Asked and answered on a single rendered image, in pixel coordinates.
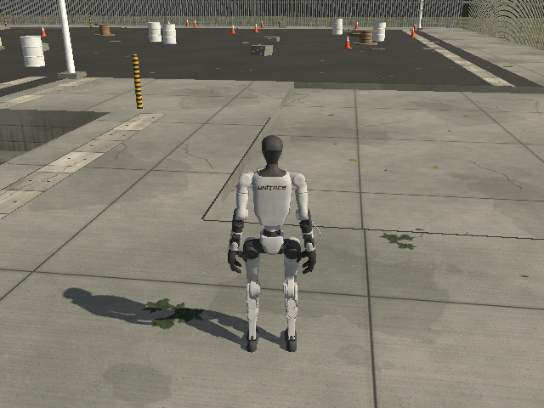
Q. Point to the left robot forearm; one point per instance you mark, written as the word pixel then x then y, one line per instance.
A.
pixel 236 232

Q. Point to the right robot hand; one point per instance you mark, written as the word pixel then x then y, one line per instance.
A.
pixel 310 263

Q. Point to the left robot foot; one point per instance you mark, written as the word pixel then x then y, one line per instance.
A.
pixel 252 344

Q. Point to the robot left thigh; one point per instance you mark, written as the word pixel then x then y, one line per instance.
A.
pixel 251 249

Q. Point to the right robot forearm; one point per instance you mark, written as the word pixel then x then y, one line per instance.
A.
pixel 307 233

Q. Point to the robot right upper arm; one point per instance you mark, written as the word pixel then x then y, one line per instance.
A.
pixel 299 181

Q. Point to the robot left upper arm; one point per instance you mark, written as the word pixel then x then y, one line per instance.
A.
pixel 242 194

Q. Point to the left robot hand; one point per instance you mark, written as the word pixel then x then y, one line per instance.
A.
pixel 232 261

